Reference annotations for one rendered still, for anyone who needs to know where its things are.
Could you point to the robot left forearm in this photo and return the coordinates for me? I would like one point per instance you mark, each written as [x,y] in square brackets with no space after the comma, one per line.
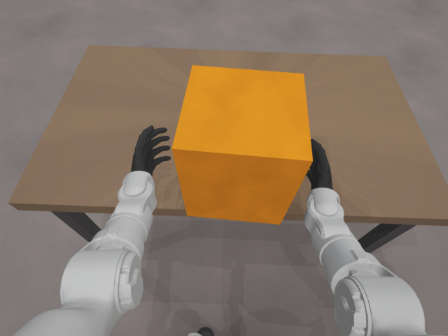
[130,223]

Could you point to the robot right forearm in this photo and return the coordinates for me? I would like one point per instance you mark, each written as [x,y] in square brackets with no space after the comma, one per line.
[336,247]

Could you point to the right robot upper arm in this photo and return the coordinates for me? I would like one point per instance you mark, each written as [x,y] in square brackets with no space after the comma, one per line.
[377,306]

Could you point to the robot left hand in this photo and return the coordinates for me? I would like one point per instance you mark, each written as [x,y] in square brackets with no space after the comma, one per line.
[144,152]

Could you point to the left robot upper arm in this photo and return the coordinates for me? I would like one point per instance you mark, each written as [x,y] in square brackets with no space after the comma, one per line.
[99,287]

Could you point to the robot right hand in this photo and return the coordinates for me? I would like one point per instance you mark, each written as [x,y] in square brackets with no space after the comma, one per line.
[320,174]

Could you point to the table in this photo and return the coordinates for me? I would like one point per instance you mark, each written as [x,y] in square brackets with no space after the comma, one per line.
[381,165]

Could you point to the carton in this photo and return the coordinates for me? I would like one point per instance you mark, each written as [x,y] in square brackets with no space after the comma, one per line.
[242,145]

